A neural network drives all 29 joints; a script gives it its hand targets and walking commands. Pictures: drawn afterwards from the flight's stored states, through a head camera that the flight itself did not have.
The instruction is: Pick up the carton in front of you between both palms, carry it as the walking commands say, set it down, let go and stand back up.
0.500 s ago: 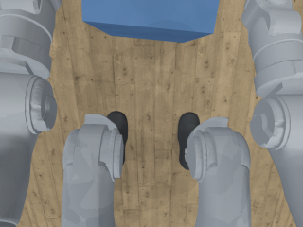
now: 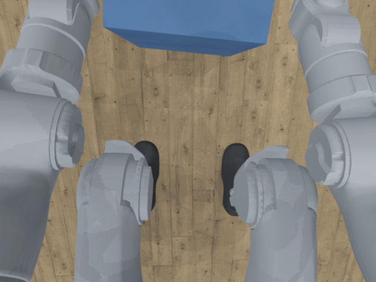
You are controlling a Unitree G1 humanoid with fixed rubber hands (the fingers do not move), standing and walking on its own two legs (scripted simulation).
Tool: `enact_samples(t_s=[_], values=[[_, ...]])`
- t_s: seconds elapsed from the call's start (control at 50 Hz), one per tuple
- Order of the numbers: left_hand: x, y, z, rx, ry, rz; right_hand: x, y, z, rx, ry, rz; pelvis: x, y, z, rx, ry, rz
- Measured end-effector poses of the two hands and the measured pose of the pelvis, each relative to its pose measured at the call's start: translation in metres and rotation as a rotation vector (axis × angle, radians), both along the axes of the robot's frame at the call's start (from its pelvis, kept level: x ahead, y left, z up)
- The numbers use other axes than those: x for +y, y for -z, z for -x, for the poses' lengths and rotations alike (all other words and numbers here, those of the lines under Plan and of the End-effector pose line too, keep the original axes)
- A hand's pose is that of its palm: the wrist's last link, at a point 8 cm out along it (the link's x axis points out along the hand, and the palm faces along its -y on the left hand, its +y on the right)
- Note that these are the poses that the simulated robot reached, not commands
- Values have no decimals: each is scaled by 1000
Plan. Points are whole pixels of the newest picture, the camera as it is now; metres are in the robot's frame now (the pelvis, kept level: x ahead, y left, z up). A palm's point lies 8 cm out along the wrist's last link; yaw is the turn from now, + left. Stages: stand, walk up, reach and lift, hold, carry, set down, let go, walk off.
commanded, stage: reach and lift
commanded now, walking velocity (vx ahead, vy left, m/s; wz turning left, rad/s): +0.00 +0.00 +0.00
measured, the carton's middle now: out of the picture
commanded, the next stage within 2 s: none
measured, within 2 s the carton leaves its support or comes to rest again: leaves its support in 0.40 s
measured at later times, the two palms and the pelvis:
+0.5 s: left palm out of the picture +0.55 +0.17 -0.13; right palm out of the picture +0.55 -0.13 -0.13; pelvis +0.01 +0.00 +0.01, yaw +0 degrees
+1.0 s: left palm out of the picture +0.50 +0.17 +0.06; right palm out of the picture +0.50 -0.13 +0.06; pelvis -0.01 -0.01 +0.12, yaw +1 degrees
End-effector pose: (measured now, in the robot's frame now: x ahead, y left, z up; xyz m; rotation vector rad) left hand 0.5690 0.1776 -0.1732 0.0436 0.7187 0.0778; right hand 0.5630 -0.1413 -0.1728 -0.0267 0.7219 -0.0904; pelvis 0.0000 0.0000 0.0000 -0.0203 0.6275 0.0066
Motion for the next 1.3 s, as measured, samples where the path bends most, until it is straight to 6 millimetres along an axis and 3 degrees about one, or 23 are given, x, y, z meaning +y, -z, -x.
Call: enact_samples(t_s=[0.04, 0.3, 0.42, 0.5, 0.66, 0.74, 0.98, 1.3], values=[[-3, 0, -1, 0, -5, -3, 11, 1, -1, 0, -12, -10, 0, -1, 1, -8, 0, 0], [-3, 0, -2, 20, 15, 23, 9, 2, -1, 11, 1, -37, 4, 8, -5, -30, -5, 3], [-10, -8, 6, 22, -19, 3, 10, -12, 1, 16, 60, 10, 4, 6, -11, 7, -6, 3], [-11, -39, 14, -18, -28, 13, 9, -43, 9, -23, 64, 2, 2, -7, -8, -4, -8, 1], [-6, -136, 40, -32, -73, 33, 14, -135, 30, -38, 61, -32, -3, -44, -1, 70, -17, -4], [-6, -172, 52, -13, -69, 26, 14, -170, 42, -20, 55, -22, -4, -68, 5, 91, -23, -2], [-12, -228, 68, -26, -67, 22, 8, -227, 58, -33, 57, -20, -5, -117, 9, 123, -17, -6], [-12, -327, 98, -17, -90, 42, 8, -329, 84, -24, 56, -23, -3, -200, -26, 37, -25, -6]])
